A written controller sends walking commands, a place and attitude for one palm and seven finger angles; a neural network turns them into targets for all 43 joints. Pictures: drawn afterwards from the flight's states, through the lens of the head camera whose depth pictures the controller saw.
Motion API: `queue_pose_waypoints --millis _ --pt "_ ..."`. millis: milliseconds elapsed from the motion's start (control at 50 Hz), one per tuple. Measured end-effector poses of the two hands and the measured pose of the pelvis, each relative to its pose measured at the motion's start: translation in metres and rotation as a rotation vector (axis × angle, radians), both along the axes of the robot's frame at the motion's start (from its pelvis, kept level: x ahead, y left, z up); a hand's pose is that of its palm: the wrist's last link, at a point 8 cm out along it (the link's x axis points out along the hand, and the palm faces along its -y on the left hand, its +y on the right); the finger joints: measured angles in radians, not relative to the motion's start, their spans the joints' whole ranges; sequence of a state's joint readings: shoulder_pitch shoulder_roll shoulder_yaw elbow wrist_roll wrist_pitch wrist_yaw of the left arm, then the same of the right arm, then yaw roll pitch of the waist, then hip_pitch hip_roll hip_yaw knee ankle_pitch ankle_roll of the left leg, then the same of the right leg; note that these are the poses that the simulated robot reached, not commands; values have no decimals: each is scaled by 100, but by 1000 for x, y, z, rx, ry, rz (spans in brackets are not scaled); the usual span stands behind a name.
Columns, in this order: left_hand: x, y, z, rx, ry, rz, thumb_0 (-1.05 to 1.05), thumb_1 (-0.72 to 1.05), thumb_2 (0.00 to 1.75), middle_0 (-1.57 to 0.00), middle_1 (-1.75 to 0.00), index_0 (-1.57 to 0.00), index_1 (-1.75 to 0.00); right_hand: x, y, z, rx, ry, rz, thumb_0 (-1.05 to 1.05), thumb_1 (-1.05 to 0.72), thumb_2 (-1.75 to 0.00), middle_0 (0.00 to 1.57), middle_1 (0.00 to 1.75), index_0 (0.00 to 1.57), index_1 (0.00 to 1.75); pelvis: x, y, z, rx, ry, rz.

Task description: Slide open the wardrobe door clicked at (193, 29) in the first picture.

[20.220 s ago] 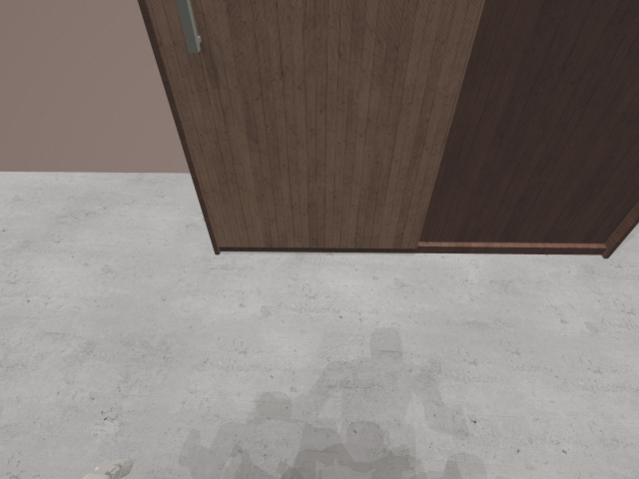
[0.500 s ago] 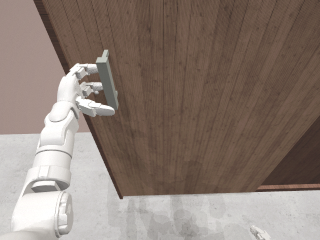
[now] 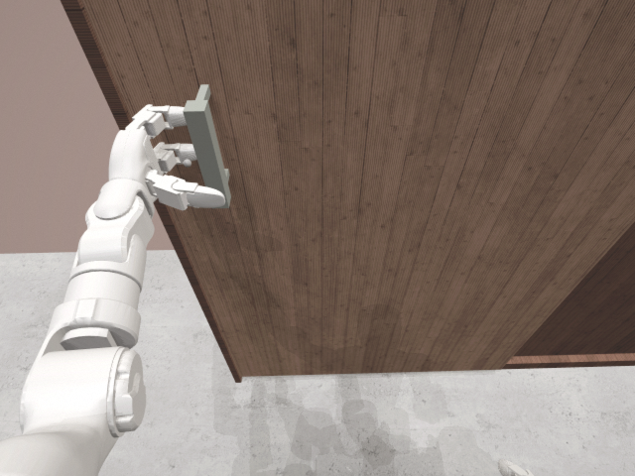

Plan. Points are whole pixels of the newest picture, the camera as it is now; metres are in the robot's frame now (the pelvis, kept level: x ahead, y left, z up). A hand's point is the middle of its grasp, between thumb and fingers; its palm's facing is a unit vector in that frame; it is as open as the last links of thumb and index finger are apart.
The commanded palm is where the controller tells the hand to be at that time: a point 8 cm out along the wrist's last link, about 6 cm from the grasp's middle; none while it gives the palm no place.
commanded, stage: slide the fingers in behind the handle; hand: left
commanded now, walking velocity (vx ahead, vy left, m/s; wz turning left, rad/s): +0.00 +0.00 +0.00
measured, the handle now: (213, 149) +0.49 +0.15 +0.17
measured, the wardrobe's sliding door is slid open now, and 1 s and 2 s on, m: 0.00 0.00 0.00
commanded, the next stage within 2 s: grip the handle and tug to test in 1.84 s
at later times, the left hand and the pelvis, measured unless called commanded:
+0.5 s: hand (192, 175) +0.44 +0.17 +0.16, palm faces +0.06 -1.00 +0.00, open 13.9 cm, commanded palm +0.41 +0.22 +0.17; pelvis +0.00 +0.01 +0.00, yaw -1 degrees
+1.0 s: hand (211, 172) +0.44 +0.15 +0.17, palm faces +0.06 -1.00 +0.00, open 14.0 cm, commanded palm +0.41 +0.20 +0.17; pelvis +0.01 +0.01 +0.00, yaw -1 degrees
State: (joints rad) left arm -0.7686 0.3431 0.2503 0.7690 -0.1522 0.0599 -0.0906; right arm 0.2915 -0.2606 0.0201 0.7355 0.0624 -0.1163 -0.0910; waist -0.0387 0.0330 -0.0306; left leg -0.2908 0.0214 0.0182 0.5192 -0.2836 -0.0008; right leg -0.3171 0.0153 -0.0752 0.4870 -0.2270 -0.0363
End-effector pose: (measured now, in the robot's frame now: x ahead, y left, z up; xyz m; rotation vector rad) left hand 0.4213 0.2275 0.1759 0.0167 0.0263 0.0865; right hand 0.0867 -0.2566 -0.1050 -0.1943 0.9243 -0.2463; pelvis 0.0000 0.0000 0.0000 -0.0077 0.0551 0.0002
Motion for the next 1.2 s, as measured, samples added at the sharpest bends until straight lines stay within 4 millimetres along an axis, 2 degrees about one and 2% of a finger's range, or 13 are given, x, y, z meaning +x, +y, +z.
queue_pose_waypoints --millis 160,320,460,560,780,1200 --pt "2 2 0 3 -5 -1 -1 -50 30 -35 -125 -37 -126 -16 0 -2 -3 31 -12 1 -90 -90 20 30 20 30 -4 3 -1 -2 10 1" --pt "0 2 -4 -7 -8 -11 -1 -50 30 -33 -123 -35 -123 -19 6 0 6 7 -21 1 -90 -90 20 30 20 30 -5 6 -1 -3 8 -10" --pt "-7 -4 -12 -10 -6 -26 -1 -50 30 -31 -121 -32 -121 -9 13 2 17 -22 -14 1 -90 -90 20 30 20 30 -4 10 -1 -4 1 -15" --pt "-10 -8 -10 -11 -27 -22 -1 -50 30 -30 -121 -31 -121 3 18 4 19 -48 0 1 -90 -90 20 30 20 30 -2 12 0 -5 -7 -14" --pt "-4 -16 -7 -19 8 -24 -1 -50 30 -30 -121 -30 -120 27 24 7 27 -74 30 1 -90 -90 20 30 20 30 3 12 1 -4 -8 -7" --pt "-13 -38 -6 -17 5 -18 -1 -50 30 -30 -120 -30 -120 32 15 7 31 -69 19 1 -90 -90 20 30 20 30 8 3 2 0 -29 -12"
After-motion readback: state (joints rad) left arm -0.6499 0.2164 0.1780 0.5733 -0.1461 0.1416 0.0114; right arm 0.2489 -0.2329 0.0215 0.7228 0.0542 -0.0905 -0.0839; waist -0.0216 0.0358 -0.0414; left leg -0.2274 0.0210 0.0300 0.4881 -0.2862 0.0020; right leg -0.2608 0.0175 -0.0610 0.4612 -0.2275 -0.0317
